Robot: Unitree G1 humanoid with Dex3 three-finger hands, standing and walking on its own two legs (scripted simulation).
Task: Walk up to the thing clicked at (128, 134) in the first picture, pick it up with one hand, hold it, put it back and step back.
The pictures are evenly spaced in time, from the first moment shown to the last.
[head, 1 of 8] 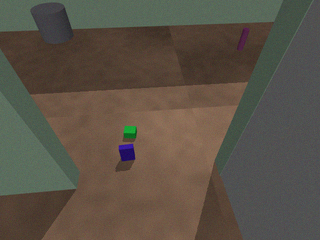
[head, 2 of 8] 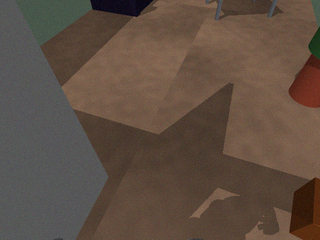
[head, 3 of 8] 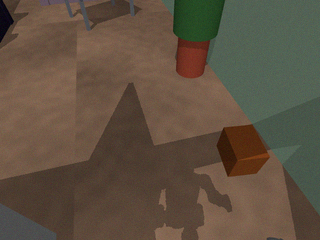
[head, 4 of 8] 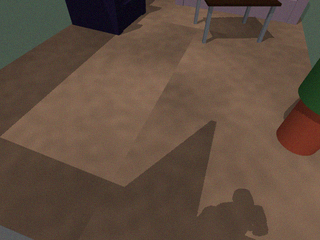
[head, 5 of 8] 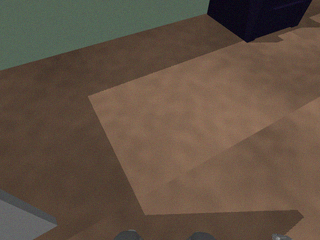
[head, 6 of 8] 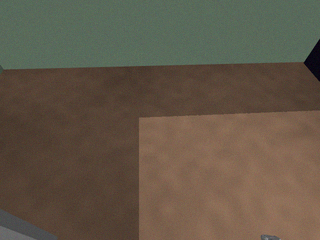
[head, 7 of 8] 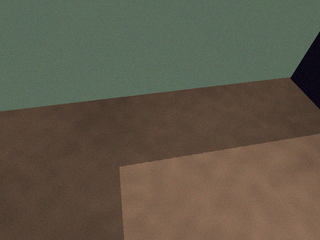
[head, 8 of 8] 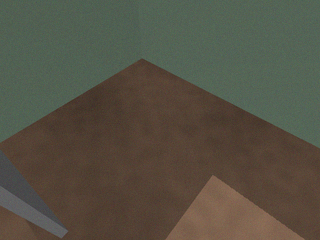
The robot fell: no
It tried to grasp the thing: no
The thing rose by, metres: 0.00
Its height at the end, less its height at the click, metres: +0.00
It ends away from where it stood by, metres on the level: 0.00
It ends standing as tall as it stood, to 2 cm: yes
